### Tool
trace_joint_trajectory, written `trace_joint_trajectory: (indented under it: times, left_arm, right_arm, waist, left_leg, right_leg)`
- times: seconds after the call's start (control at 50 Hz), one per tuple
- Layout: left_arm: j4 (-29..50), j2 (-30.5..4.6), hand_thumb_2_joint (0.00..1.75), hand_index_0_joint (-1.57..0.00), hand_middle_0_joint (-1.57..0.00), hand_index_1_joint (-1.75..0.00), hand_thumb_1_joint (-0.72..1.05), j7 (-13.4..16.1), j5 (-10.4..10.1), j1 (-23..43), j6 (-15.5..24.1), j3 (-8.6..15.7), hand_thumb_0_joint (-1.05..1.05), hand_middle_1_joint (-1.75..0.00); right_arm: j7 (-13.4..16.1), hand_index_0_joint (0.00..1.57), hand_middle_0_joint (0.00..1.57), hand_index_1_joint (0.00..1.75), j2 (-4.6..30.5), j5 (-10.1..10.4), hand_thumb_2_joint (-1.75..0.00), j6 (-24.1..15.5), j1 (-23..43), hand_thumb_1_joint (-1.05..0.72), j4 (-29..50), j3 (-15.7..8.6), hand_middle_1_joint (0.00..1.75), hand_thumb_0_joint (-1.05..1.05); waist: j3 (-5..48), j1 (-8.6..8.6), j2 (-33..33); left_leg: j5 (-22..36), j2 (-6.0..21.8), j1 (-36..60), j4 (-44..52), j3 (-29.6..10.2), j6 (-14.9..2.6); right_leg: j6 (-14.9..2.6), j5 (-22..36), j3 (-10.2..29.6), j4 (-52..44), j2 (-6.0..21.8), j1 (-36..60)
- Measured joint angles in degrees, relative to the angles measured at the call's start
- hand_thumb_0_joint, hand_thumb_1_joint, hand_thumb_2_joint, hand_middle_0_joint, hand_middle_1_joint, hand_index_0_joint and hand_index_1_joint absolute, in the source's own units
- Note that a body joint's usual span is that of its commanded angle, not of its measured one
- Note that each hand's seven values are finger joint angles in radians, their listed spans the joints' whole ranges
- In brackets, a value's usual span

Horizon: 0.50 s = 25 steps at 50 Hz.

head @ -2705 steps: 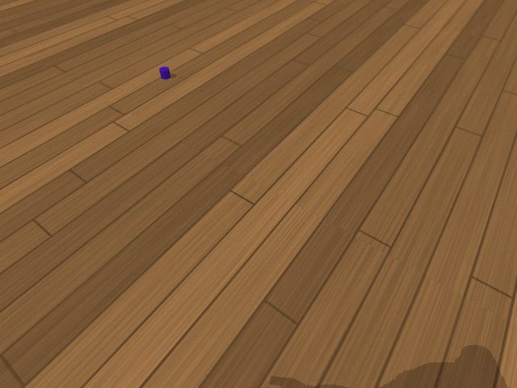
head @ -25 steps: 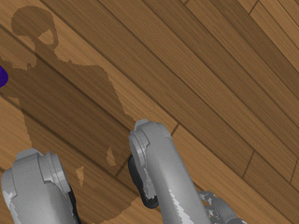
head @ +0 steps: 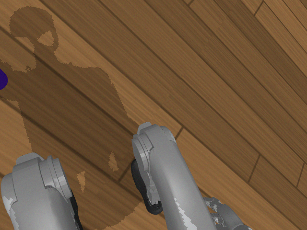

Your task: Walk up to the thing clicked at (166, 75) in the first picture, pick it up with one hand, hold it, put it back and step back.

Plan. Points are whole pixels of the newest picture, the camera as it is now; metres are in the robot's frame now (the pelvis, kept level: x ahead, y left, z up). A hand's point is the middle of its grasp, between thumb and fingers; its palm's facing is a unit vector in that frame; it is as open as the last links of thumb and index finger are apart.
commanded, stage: rise first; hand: left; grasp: from above
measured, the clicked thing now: out of the picture +0.54 +0.31 -0.29
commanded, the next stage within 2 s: approach in 0.22 s
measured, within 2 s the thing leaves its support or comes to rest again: neither
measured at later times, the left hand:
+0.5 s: hand out of the picture +0.51 +0.32 -0.17, palm faces -0.42 -0.09 -0.90, open 13.4 cm
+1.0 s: hand out of the picture +0.52 +0.31 -0.17, palm faces -0.48 -0.10 -0.87, open 12.9 cm
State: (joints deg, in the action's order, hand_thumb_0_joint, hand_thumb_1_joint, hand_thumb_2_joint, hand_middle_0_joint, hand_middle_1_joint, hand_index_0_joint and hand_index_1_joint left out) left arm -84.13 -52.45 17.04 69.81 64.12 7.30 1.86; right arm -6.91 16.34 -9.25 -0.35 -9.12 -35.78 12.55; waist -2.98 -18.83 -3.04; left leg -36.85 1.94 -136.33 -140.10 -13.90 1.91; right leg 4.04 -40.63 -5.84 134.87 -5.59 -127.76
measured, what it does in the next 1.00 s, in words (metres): stands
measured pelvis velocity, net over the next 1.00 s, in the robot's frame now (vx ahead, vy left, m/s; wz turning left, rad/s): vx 0.00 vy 0.00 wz -0.01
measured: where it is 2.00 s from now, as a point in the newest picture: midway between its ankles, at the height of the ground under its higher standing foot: (113, 209)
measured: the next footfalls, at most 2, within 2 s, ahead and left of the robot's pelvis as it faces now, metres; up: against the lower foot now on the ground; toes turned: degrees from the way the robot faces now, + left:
none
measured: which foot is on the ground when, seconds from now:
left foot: down 0.00-1.00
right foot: down 0.00-1.00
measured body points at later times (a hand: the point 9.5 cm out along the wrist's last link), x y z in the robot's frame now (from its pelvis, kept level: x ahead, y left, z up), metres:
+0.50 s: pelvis +0.00 +0.00 +0.00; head +0.26 +0.10 +0.35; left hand +0.52 +0.32 -0.11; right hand +0.05 -0.26 -0.08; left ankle +0.08 +0.14 -0.29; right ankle +0.10 -0.13 -0.29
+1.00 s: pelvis +0.00 +0.00 +0.00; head +0.27 +0.09 +0.35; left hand +0.54 +0.32 -0.12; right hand +0.02 -0.26 -0.08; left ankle +0.08 +0.14 -0.29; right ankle +0.10 -0.13 -0.29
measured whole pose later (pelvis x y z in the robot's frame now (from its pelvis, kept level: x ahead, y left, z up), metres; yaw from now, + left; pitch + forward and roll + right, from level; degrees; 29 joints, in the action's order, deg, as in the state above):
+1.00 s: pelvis +0.00 +0.00 +0.00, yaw -1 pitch +31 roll -11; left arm -83.5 -54.2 12.0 67.7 67.4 4.7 0.5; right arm -5.5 17.5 -9.1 2.1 -10.6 -33.3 15.1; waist -5.8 -20.7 -3.1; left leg -36.5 2.4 -136.5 -140.2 -14.0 1.8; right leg 4.0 -39.7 -5.9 134.7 -6.0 -128.3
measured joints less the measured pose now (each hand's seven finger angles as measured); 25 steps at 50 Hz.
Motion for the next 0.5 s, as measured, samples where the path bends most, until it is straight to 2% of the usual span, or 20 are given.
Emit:
trace_joint_trajectory:
  times: [0.12, 0.34, 0.5]
  left_arm:
    - [-0.3, -0.2, 0.89, -0.21, -0.21, -0.91, -0.40, -0.7, -0.1, 0.0, 0.6, -0.4, 0.00, -0.91]
    - [0.2, -0.4, 0.90, -0.20, -0.20, -0.92, -0.41, 0.4, 0.7, 0.2, 0.7, 0.1, 0.00, -0.92]
    - [-1.1, 0.4, 0.88, -0.20, -0.19, -0.94, -0.40, 0.0, -0.5, 2.5, -0.3, -2.5, 0.00, -0.95]
  right_arm:
    - [0.1, 0.20, 0.20, 0.30, 0.2, 0.0, -0.90, 0.0, 0.1, -0.90, 0.0, 0.2, 0.30, 0.00]
    - [0.1, 0.20, 0.20, 0.30, 0.3, -0.1, -0.90, -0.3, -0.2, -0.90, 0.2, 0.2, 0.30, 0.00]
    - [0.3, 0.20, 0.20, 0.30, -0.1, -0.1, -0.90, -0.5, 0.0, -0.90, -0.5, 0.3, 0.30, 0.00]
  waist:
    - [-0.4, 0.04, 0.0]
    - [-0.2, -0.06, -0.2]
    - [0.4, -0.24, -0.4]
  left_leg:
    - [0.2, 0.0, 0.1, 0.0, -0.1, -0.04]
    - [0.2, 0.0, -0.3, -0.3, -0.2, -0.04]
    - [0.2, 0.1, -0.5, -0.2, 0.2, -0.10]
  right_leg:
    - [-0.09, 0.2, -0.1, 0.0, 0.0, 0.1]
    - [-0.17, 0.3, -0.1, 0.1, -0.1, -0.2]
    - [0.05, 0.2, 0.1, 0.3, 0.0, -0.6]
